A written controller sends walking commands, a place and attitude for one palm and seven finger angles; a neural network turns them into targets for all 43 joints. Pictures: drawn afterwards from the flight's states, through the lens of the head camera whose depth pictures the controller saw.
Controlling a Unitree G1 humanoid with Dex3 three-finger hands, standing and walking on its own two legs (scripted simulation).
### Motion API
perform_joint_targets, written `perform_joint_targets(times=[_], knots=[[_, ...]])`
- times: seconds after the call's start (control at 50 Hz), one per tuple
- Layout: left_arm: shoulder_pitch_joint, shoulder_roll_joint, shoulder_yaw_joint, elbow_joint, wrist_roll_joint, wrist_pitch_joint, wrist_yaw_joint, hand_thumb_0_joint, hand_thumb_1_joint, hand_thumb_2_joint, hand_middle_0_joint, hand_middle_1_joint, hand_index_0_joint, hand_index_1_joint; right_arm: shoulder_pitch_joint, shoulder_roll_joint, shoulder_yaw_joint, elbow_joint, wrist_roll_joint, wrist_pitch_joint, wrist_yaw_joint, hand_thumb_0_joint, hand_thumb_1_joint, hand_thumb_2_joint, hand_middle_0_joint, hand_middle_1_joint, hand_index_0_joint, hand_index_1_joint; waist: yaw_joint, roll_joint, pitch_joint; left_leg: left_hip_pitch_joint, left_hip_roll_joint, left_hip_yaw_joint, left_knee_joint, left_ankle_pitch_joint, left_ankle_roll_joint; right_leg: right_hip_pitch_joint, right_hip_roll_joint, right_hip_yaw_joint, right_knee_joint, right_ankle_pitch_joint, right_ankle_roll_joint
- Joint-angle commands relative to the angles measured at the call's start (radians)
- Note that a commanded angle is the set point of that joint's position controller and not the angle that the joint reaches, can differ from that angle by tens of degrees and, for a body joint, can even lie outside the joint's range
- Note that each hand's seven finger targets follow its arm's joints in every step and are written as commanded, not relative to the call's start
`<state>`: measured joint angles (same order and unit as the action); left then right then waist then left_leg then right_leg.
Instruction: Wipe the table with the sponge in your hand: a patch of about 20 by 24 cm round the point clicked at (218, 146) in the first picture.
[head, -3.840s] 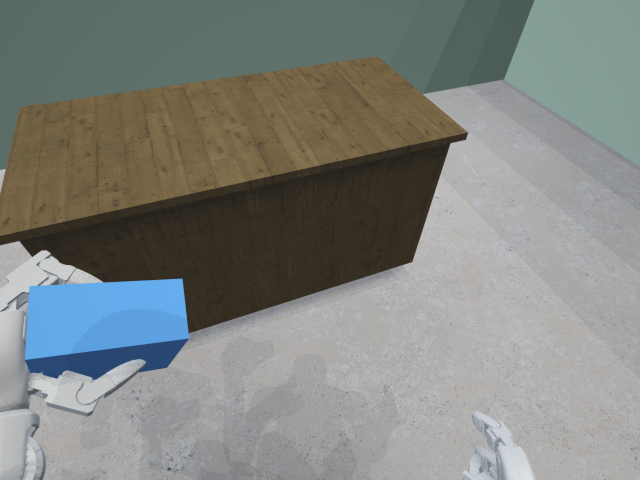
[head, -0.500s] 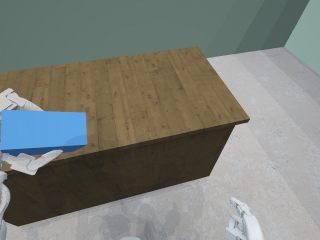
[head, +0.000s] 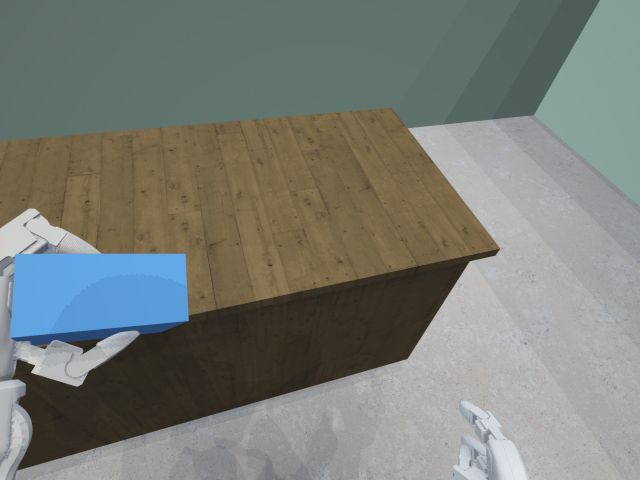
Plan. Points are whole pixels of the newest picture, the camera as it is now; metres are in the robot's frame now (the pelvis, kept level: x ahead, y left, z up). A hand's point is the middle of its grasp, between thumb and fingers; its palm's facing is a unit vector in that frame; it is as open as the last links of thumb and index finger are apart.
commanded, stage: come to a stop and stand still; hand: left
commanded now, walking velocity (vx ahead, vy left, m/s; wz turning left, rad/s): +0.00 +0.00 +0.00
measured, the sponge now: (127, 299) +0.23 +0.22 +0.15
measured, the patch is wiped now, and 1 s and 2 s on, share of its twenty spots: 0.00 0.00 0.00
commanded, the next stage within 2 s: look again from close up in 0.66 s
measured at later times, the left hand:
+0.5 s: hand (98, 278) +0.25 +0.25 +0.16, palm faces +0.39 -0.85 -0.37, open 9.9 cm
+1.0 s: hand (99, 286) +0.24 +0.25 +0.15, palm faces +0.40 -0.84 -0.36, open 9.9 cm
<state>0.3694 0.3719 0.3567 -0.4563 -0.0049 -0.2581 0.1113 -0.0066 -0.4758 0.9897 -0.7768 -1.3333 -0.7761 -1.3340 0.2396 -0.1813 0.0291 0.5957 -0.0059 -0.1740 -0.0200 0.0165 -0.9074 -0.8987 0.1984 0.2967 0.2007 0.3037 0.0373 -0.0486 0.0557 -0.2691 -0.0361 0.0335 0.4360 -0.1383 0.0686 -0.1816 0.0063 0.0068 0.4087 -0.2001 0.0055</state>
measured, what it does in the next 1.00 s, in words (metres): stands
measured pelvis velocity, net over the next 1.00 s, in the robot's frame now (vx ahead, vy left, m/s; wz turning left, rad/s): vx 0.03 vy -0.01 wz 0.01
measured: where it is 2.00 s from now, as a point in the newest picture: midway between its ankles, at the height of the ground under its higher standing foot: outside the picture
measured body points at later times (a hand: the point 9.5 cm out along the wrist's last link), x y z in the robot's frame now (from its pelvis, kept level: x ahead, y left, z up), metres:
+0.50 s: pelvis +0.03 +0.00 +0.00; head +0.05 +0.02 +0.45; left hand +0.22 +0.29 +0.18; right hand +0.23 -0.22 -0.06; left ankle +0.07 +0.07 -0.74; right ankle +0.02 -0.14 -0.74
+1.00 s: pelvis +0.03 -0.01 +0.00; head +0.04 +0.01 +0.45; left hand +0.21 +0.29 +0.17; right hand +0.21 -0.22 -0.07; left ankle +0.07 +0.07 -0.74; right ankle +0.02 -0.14 -0.74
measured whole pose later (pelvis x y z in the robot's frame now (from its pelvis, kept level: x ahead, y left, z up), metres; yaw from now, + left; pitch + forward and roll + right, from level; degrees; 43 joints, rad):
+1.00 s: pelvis +0.03 -0.01 +0.00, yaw +0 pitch -1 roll -2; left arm 0.42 0.35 0.33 -0.43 -0.04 -0.19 0.11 -0.01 -0.48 1.00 -0.77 -1.34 -0.77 -1.34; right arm 0.20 -0.19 0.02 0.59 0.00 -0.09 -0.05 0.02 -0.91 -0.90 0.20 0.30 0.20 0.30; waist 0.04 0.00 0.04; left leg -0.23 -0.03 0.02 0.42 -0.17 0.06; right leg -0.12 0.01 0.00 0.34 -0.20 0.01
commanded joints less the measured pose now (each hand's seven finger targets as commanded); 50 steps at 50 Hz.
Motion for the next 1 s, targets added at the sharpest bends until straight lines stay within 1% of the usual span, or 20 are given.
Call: perform_joint_targets(times=[0.0,0.04,0.06,0.14,0.2,0.32,0.34,0.38,0.44,0.46,0.5,0.54,0.56,0.64,0.72,0.74,0.76,0.84,0.86,0.98], knots=[[-0.085,0.144,0.074,-0.183,-0.002,-0.054,0.012,0.000,0.100,1.300,-1.200,-1.600,-1.200,-1.600,-0.110,-0.145,-0.052,-0.153,0.003,-0.056,-0.010,0.000,-0.900,-0.900,0.200,0.300,0.200,0.300,-0.006,0.151,-0.114,-0.014,0.151,-0.186,-0.229,-0.351,-0.040,0.048,0.007,0.014,-0.055,-0.051,-0.020],[-0.099,0.169,0.097,-0.188,-0.005,-0.050,0.014,0.000,0.100,1.300,-1.200,-1.600,-1.200,-1.600,-0.121,-0.141,-0.048,-0.154,0.000,-0.051,-0.014,0.000,-0.900,-0.900,0.200,0.300,0.200,0.300,-0.006,0.133,-0.122,0.016,0.138,-0.163,-0.207,-0.293,-0.047,0.042,0.001,0.019,-0.083,-0.031,-0.021],[-0.104,0.151,0.083,-0.176,-0.007,-0.048,0.012,0.000,0.100,1.300,-1.200,-1.600,-1.200,-1.600,-0.118,-0.135,-0.044,-0.151,-0.002,-0.046,-0.016,0.000,-0.900,-0.900,0.200,0.300,0.200,0.300,-0.006,0.106,-0.130,0.024,0.135,-0.166,-0.194,-0.242,-0.049,0.052,-0.003,0.017,-0.091,-0.005,-0.022],[-0.134,0.153,0.074,-0.221,-0.008,-0.043,0.010,0.000,0.100,1.300,-1.200,-1.600,-1.200,-1.600,-0.134,-0.138,-0.044,-0.154,-0.001,-0.039,-0.016,0.000,-0.900,-0.900,0.200,0.300,0.200,0.300,-0.007,0.161,-0.163,0.094,0.113,-0.128,-0.155,-0.118,-0.058,0.042,-0.008,0.021,-0.092,0.045,-0.024],[-0.109,0.135,0.061,-0.207,-0.017,-0.033,0.009,0.000,0.100,1.300,-1.200,-1.600,-1.200,-1.600,-0.133,-0.133,-0.043,-0.157,0.001,-0.029,-0.015,0.000,-0.900,-0.900,0.200,0.300,0.200,0.300,-0.003,0.112,-0.173,0.108,0.106,-0.122,-0.128,-0.044,-0.059,0.050,-0.013,0.023,-0.102,0.085,-0.023],[-0.062,0.140,0.074,-0.214,-0.029,-0.022,0.009,0.000,0.100,1.300,-1.200,-1.600,-1.200,-1.600,-0.138,-0.134,-0.049,-0.164,0.008,-0.003,-0.018,0.000,-0.900,-0.900,0.200,0.300,0.200,0.300,-0.003,0.128,-0.191,0.138,0.099,-0.107,-0.098,0.103,-0.070,0.055,-0.018,0.014,-0.086,0.145,-0.021],[-0.042,0.164,0.101,-0.215,-0.028,-0.019,0.012,0.000,0.100,1.300,-1.200,-1.600,-1.200,-1.600,-0.143,-0.135,-0.049,-0.165,0.007,-0.001,-0.021,0.000,-0.900,-0.900,0.200,0.300,0.200,0.300,-0.002,0.129,-0.200,0.153,0.098,-0.099,-0.084,0.141,-0.069,0.058,-0.020,0.013,-0.087,0.171,-0.022],[-0.026,0.141,0.085,-0.208,-0.035,-0.015,0.009,0.000,0.100,1.300,-1.200,-1.600,-1.200,-1.600,-0.138,-0.134,-0.051,-0.168,0.011,0.011,-0.021,0.000,-0.900,-0.900,0.200,0.300,0.200,0.300,-0.004,0.110,-0.207,0.151,0.098,-0.097,-0.071,0.180,-0.068,0.071,-0.024,0.013,-0.084,0.194,-0.021],[-0.014,0.167,0.108,-0.206,-0.037,-0.010,0.011,0.000,0.100,1.300,-1.200,-1.600,-1.200,-1.600,-0.150,-0.140,-0.053,-0.173,0.013,0.017,-0.025,0.000,-0.900,-0.900,0.200,0.300,0.200,0.300,-0.003,0.110,-0.196,0.149,0.094,-0.090,-0.066,0.172,-0.062,0.065,-0.028,0.021,-0.092,0.208,-0.020],[-0.014,0.140,0.087,-0.200,-0.039,-0.009,0.011,0.000,0.100,1.300,-1.200,-1.600,-1.200,-1.600,-0.141,-0.136,-0.052,-0.171,0.013,0.022,-0.025,0.000,-0.900,-0.900,0.200,0.300,0.200,0.300,-0.006,0.102,-0.202,0.143,0.096,-0.092,-0.063,0.183,-0.061,0.077,-0.031,0.015,-0.087,0.214,-0.020],[-0.023,0.146,0.085,-0.215,-0.041,-0.009,0.011,0.000,0.100,1.300,-1.200,-1.600,-1.200,-1.600,-0.141,-0.143,-0.056,-0.173,0.016,0.023,-0.025,0.000,-0.900,-0.900,0.200,0.300,0.200,0.300,-0.005,0.108,-0.202,0.139,0.092,-0.095,-0.069,0.171,-0.060,0.077,-0.026,0.015,-0.084,0.199,-0.018],[-0.009,0.175,0.111,-0.225,-0.039,-0.007,0.015,0.000,0.100,1.300,-1.200,-1.600,-1.200,-1.600,-0.152,-0.143,-0.057,-0.175,0.015,0.023,-0.029,0.000,-0.900,-0.900,0.200,0.300,0.200,0.300,-0.002,0.119,-0.208,0.149,0.094,-0.090,-0.061,0.172,-0.053,0.077,-0.031,0.021,-0.085,0.216,-0.017],[-0.012,0.139,0.080,-0.217,-0.041,-0.005,0.014,0.000,0.100,1.300,-1.200,-1.600,-1.200,-1.600,-0.144,-0.141,-0.055,-0.174,0.016,0.025,-0.029,0.000,-0.900,-0.900,0.200,0.300,0.200,0.300,-0.006,0.112,-0.203,0.139,0.096,-0.093,-0.061,0.169,-0.053,0.082,-0.035,0.019,-0.083,0.210,-0.019],[-0.015,0.166,0.101,-0.214,-0.040,-0.003,0.018,0.000,0.100,1.300,-1.200,-1.600,-1.200,-1.600,-0.151,-0.148,-0.059,-0.171,0.015,0.025,-0.034,0.000,-0.900,-0.900,0.200,0.300,0.200,0.300,-0.005,0.117,-0.175,0.116,0.090,-0.093,-0.078,0.079,-0.049,0.069,-0.033,0.030,-0.101,0.168,-0.018],[-0.035,0.144,0.081,-0.197,-0.038,-0.007,0.019,0.000,0.100,1.300,-1.200,-1.600,-1.200,-1.600,-0.143,-0.147,-0.060,-0.167,0.016,0.027,-0.033,0.000,-0.900,-0.900,0.200,0.300,0.200,0.300,-0.009,0.110,-0.147,0.090,0.085,-0.105,-0.104,0.000,-0.049,0.062,-0.026,0.027,-0.110,0.115,-0.020],[-0.026,0.168,0.102,-0.198,-0.036,-0.006,0.021,0.000,0.100,1.300,-1.200,-1.600,-1.200,-1.600,-0.154,-0.147,-0.059,-0.168,0.014,0.026,-0.036,0.000,-0.900,-0.900,0.200,0.300,0.200,0.300,-0.006,0.125,-0.154,0.095,0.087,-0.101,-0.101,-0.002,-0.046,0.065,-0.030,0.031,-0.113,0.120,-0.019],[-0.024,0.137,0.078,-0.193,-0.039,-0.006,0.019,0.000,0.100,1.300,-1.200,-1.600,-1.200,-1.600,-0.145,-0.139,-0.057,-0.168,0.015,0.028,-0.035,0.000,-0.900,-0.900,0.200,0.300,0.200,0.300,-0.008,0.106,-0.158,0.095,0.090,-0.103,-0.099,0.003,-0.044,0.073,-0.033,0.029,-0.108,0.124,-0.020],[-0.017,0.157,0.095,-0.189,-0.039,-0.001,0.019,0.000,0.100,1.300,-1.200,-1.600,-1.200,-1.600,-0.149,-0.145,-0.058,-0.167,0.015,0.027,-0.036,0.000,-0.900,-0.900,0.200,0.300,0.200,0.300,-0.006,0.104,-0.156,0.099,0.087,-0.104,-0.107,0.004,-0.046,0.070,-0.026,0.028,-0.112,0.121,-0.017],[-0.031,0.130,0.070,-0.194,-0.039,-0.002,0.017,0.000,0.100,1.300,-1.200,-1.600,-1.200,-1.600,-0.144,-0.142,-0.056,-0.166,0.016,0.028,-0.035,0.000,-0.900,-0.900,0.200,0.300,0.200,0.300,-0.009,0.103,-0.154,0.091,0.090,-0.108,-0.111,-0.003,-0.047,0.077,-0.028,0.025,-0.106,0.111,-0.018],[-0.040,0.132,0.069,-0.194,-0.036,0.001,0.018,0.000,0.100,1.300,-1.200,-1.600,-1.200,-1.600,-0.143,-0.142,-0.058,-0.166,0.017,0.029,-0.036,0.000,-0.900,-0.900,0.200,0.300,0.200,0.300,-0.009,0.105,-0.141,0.086,0.091,-0.111,-0.124,-0.039,-0.047,0.070,-0.023,0.027,-0.108,0.091,-0.017]])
